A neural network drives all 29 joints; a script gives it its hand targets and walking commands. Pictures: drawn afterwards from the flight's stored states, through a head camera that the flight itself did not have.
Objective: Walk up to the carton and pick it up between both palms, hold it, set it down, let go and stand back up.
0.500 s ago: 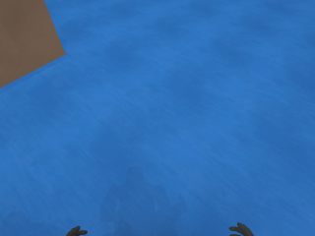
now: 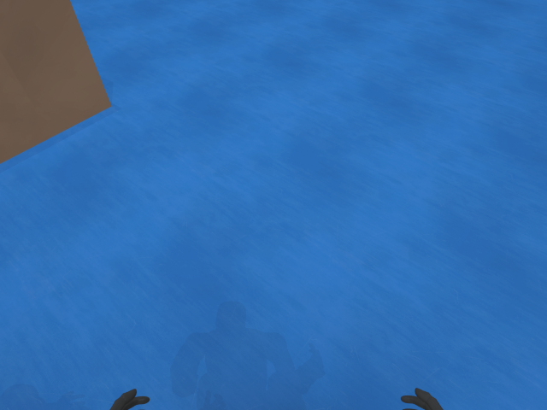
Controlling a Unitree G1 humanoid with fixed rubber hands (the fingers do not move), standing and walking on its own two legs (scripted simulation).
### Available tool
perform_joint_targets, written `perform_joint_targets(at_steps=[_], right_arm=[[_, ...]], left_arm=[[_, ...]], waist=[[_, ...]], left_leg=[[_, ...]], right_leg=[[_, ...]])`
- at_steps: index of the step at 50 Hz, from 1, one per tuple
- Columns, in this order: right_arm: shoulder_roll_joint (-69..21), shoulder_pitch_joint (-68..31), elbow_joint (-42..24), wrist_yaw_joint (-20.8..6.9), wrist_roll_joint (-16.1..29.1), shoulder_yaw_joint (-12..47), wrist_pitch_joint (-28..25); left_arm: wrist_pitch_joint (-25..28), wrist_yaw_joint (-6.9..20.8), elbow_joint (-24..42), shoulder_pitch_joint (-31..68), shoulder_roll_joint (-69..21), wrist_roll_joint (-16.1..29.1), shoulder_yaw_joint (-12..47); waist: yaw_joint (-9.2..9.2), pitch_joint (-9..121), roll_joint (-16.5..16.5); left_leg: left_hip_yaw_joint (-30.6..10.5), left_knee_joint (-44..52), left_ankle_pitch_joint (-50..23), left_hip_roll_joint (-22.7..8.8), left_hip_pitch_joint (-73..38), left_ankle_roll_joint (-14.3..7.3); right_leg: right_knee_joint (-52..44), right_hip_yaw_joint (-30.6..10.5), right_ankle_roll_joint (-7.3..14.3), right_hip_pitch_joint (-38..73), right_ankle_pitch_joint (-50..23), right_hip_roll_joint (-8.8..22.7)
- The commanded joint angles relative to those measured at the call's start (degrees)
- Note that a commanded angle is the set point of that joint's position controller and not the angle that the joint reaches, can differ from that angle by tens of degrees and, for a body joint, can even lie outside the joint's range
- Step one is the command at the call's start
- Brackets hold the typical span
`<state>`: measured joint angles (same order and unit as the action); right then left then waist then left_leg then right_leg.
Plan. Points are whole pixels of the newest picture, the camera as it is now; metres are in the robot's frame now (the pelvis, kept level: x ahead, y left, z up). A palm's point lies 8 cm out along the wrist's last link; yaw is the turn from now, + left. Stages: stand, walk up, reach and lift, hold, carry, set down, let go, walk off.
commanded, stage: stand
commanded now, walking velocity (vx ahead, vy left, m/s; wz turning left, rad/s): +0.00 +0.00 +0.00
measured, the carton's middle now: out of the picture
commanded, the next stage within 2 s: none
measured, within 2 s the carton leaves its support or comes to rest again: neither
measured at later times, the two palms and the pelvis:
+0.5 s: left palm out of the picture +0.09 +0.24 -0.10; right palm out of the picture +0.08 -0.24 -0.10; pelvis -0.01 +0.00 +0.00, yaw -1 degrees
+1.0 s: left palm out of the picture +0.07 +0.24 -0.10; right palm out of the picture +0.06 -0.24 -0.11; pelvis -0.01 +0.00 +0.00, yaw -1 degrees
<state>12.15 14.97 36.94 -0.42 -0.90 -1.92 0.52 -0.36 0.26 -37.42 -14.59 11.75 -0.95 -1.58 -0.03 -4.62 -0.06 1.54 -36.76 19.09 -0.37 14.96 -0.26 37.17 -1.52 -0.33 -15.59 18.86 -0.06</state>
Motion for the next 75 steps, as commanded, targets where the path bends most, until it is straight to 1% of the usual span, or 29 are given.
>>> perform_joint_targets(at_steps=[1,4,5,7,11,12,14,18,19,21,27,29,32,33,36,39,41,44,50,52,56,59,62,65,67,71,73,74,75], right_arm=[[7.6,-1.0,-6.3,0.4,0.2,-2.3,-2.0],[7.6,-0.4,-5.8,0.4,0.1,-2.2,-2.1],[7.6,-0.4,-5.8,0.4,0.1,-2.3,-2.0],[7.6,-0.5,-5.7,0.5,0.1,-2.3,-2.0],[7.7,0.0,-5.3,0.5,0.2,-2.1,-2.0],[7.9,-0.2,-5.2,0.5,0.2,-2.2,-2.0],[8.1,0.3,-4.9,0.5,0.4,-2.2,-2.1],[8.0,0.5,-4.5,0.5,0.2,-1.9,-2.0],[7.8,1.0,-4.3,0.5,0.2,-1.8,-2.0],[8.2,1.0,-4.2,0.5,0.3,-1.8,-2.0],[8.3,1.1,-3.6,0.6,0.3,-1.8,-2.0],[8.3,1.4,-3.4,0.5,0.3,-1.8,-2.0],[8.4,2.0,-2.9,0.5,0.4,-1.8,-2.0],[8.5,1.8,-2.8,0.5,0.4,-1.8,-2.0],[8.4,2.0,-2.5,0.5,0.4,-1.6,-2.1],[8.8,2.8,-2.1,0.5,0.3,-1.6,-2.1],[8.5,2.8,-2.0,0.6,0.3,-1.5,-2.1],[8.6,2.8,-1.6,0.6,0.4,-1.4,-2.1],[9.2,3.5,-0.9,0.7,0.5,-1.3,-2.1],[8.8,3.6,-0.8,0.7,0.5,-1.2,-2.0],[8.9,3.9,-0.3,0.8,0.5,-1.2,-2.0],[9.1,3.7,-0.2,0.9,0.6,-1.2,-1.9],[8.9,4.0,0.2,0.9,0.6,-1.0,-1.8],[9.0,3.6,0.5,0.9,0.6,-1.0,-1.8],[8.9,4.1,0.6,0.9,0.6,-1.0,-1.8],[9.2,3.8,0.9,0.9,0.7,-0.8,-1.9],[9.2,3.8,1.2,0.9,0.7,-0.9,-1.8],[9.1,4.2,1.3,1.0,0.6,-0.9,-1.8],[9.2,4.3,1.6,1.0,0.7,-0.8,-1.8]], left_arm=[[1.9,-0.4,6.9,0.8,8.1,0.1,-2.4],[1.9,-0.4,6.6,0.4,8.1,0.0,-2.4],[1.9,-0.4,6.6,0.3,7.9,0.1,-2.4],[1.9,-0.3,6.3,-0.1,8.0,0.0,-2.5],[1.9,-0.4,5.8,-0.4,8.2,0.1,-2.5],[1.9,-0.4,5.7,-0.3,8.0,0.1,-2.4],[1.9,-0.4,5.4,-0.3,8.0,0.1,-2.3],[1.9,-0.4,4.9,-1.2,8.4,0.1,-2.1],[1.9,-0.5,5.0,-1.3,8.9,0.1,-2.2],[1.8,-0.5,5.0,-1.2,8.4,0.1,-2.1],[1.9,-0.5,4.5,-2.0,8.4,0.1,-1.9],[1.9,-0.5,4.4,-2.0,8.8,0.0,-2.0],[1.9,-0.5,4.1,-2.0,8.6,0.1,-2.0],[1.8,-0.5,4.0,-2.5,8.5,0.2,-1.9],[1.8,-0.5,3.7,-2.3,8.6,0.1,-1.9],[1.8,-0.5,3.3,-2.7,8.7,0.2,-1.9],[1.9,-0.5,3.1,-2.8,8.9,0.1,-1.8],[1.9,-0.6,2.8,-2.8,8.8,0.2,-1.6],[1.9,-0.7,2.3,-3.4,8.8,0.2,-1.3],[1.9,-0.7,1.9,-3.7,8.8,0.4,-1.2],[1.9,-0.9,1.5,-3.8,9.2,0.2,-1.2],[1.8,-0.9,1.2,-3.6,8.9,0.4,-1.1],[1.7,-0.9,0.7,-3.9,9.0,0.4,-1.0],[1.7,-1.0,0.4,-3.8,9.0,0.3,-1.0],[1.6,-1.0,0.0,-3.8,9.2,0.4,-1.0],[1.7,-1.0,-0.4,-3.6,9.2,0.6,-0.9],[1.6,-1.1,-0.7,-3.9,9.1,0.5,-0.9],[1.7,-1.1,-0.8,-3.8,9.4,0.5,-0.9],[1.6,-1.1,-0.8,-3.5,9.2,0.5,-0.9]], waist=[[0.09,4.3,0.1],[-0.13,5.2,-0.8],[-0.01,4.7,0.1],[0.24,4.3,0.4],[0.09,4.6,-0.8],[0.21,4.3,-0.2],[-0.02,4.6,-1.0],[0.05,4.0,0.7],[-0.24,4.6,-0.3],[0.09,4.0,0.6],[0.19,3.3,-0.6],[-0.06,4.6,0.1],[-0.32,3.9,-0.2],[0.10,3.9,-0.3],[0.01,2.6,0.1],[-0.03,2.9,-1.3],[0.01,3.5,-1.3],[-0.01,2.6,0.4],[-0.03,3.5,-1.0],[-0.09,3.2,0.1],[-0.14,4.3,-0.5],[-0.16,4.2,0.1],[0.00,2.8,-0.6],[0.06,2.9,0.2],[-0.12,3.0,-0.7],[-0.08,2.9,0.1],[0.02,3.1,0.4],[-0.06,3.5,-0.7],[-0.17,3.1,-0.1]], left_leg=[[-5.5,8.4,-8.2,-4.4,-0.7,-1.7],[-5.3,8.4,-8.1,-4.7,-1.0,-1.8],[-5.3,8.8,-6.9,-4.7,-0.8,-1.9],[-5.6,9.3,-6.8,-4.8,-0.6,-2.0],[-5.4,9.4,-5.8,-4.6,-1.2,-1.9],[-5.6,9.4,-6.3,-4.8,-0.8,-1.9],[-5.7,9.7,-6.3,-4.9,-0.8,-1.8],[-5.1,9.8,-5.5,-4.7,-0.4,-1.8],[-5.5,10.1,-5.2,-4.9,-0.8,-1.8],[-5.5,10.3,-5.0,-5.0,0.1,-1.9],[-5.6,10.7,-3.8,-5.0,0.5,-2.1],[-5.4,10.7,-4.0,-4.8,-0.4,-1.9],[-5.7,10.9,-3.1,-4.9,0.0,-1.9],[-5.8,11.0,-2.7,-5.0,0.0,-1.9],[-6.0,11.6,-2.2,-5.0,1.3,-1.9],[-5.9,11.8,-1.5,-5.1,0.6,-2.0],[-5.6,11.3,-2.9,-4.7,0.0,-1.9],[-5.8,11.7,-3.0,-4.9,0.5,-1.8],[-5.7,11.8,-3.3,-5.2,-0.1,-1.8],[-5.5,12.0,-3.8,-5.2,-0.1,-1.9],[-5.3,11.5,-6.1,-5.3,-1.2,-1.9],[-5.4,11.9,-5.5,-5.3,-0.9,-1.9],[-5.2,12.0,-5.2,-5.3,-0.6,-1.8],[-5.2,12.2,-5.3,-5.4,-0.3,-1.9],[-5.3,12.2,-5.4,-5.3,-0.7,-1.9],[-5.0,12.3,-7.0,-5.3,-1.3,-1.9],[-5.0,12.4,-6.2,-5.3,-1.3,-1.9],[-5.0,12.4,-6.5,-5.3,-1.9,-1.9],[-5.1,12.5,-5.9,-5.3,-1.3,-1.9]], right_leg=[[-7.9,-4.7,2.3,-0.3,-9.3,4.0],[-7.9,-4.7,2.4,0.3,-9.1,4.2],[-8.0,-5.0,2.3,-0.1,-8.2,4.2],[-8.2,-4.9,2.2,-0.2,-8.3,4.1],[-9.0,-5.5,2.4,-0.7,-7.4,4.2],[-8.9,-5.1,2.3,-0.4,-8.0,4.1],[-8.8,-5.1,2.2,-0.4,-8.0,3.9],[-9.3,-5.7,2.2,-0.6,-8.1,4.3],[-9.1,-5.5,2.3,-0.2,-7.8,4.2],[-9.1,-5.0,2.1,0.0,-7.7,3.9],[-9.6,-5.6,2.2,-0.4,-6.7,4.0],[-9.8,-5.7,2.2,-0.5,-6.4,4.1],[-10.1,-5.7,2.2,-0.7,-5.3,4.1],[-10.1,-5.7,2.2,-0.9,-5.2,4.0],[-10.1,-5.9,2.2,-0.7,-5.3,4.0],[-10.6,-6.1,2.2,-1.3,-4.4,4.0],[-10.9,-6.2,2.2,-1.1,-5.1,4.1],[-10.7,-5.9,2.0,-1.3,-5.6,4.0],[-10.7,-5.9,2.1,-0.6,-6.4,3.8],[-10.7,-6.2,2.2,-0.8,-6.8,3.9],[-10.3,-5.7,2.0,0.0,-8.8,3.9],[-10.3,-5.8,2.0,-0.2,-8.2,4.0],[-10.7,-6.1,1.9,-0.7,-8.3,4.0],[-10.7,-6.0,1.9,-0.5,-8.7,3.9],[-10.8,-6.1,1.9,-0.4,-8.3,3.9],[-10.9,-6.2,1.8,-0.7,-9.6,4.0],[-11.0,-6.1,1.7,-0.2,-9.2,3.8],[-11.0,-6.0,1.7,-0.1,-9.3,3.9],[-11.2,-6.1,1.7,-0.2,-8.9,3.8]])
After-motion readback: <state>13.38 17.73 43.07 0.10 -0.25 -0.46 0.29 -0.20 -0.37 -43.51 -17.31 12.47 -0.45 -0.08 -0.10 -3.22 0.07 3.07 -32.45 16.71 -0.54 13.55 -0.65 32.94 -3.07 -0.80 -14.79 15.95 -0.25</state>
